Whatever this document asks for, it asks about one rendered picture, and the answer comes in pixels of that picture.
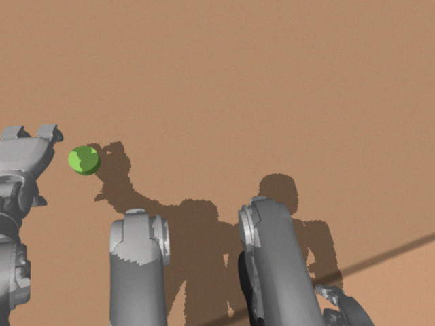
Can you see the tin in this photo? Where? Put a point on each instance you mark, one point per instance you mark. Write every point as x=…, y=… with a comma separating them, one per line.
x=84, y=160

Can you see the left robot arm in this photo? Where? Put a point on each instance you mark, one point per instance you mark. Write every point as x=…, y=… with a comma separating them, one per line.
x=17, y=191

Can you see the right robot foot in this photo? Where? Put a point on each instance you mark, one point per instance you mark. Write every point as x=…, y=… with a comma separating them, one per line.
x=248, y=291

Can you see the left robot hand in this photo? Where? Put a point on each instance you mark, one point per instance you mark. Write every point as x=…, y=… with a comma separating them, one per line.
x=31, y=155

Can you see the right robot hand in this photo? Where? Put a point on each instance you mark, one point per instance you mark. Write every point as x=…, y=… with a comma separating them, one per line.
x=350, y=312

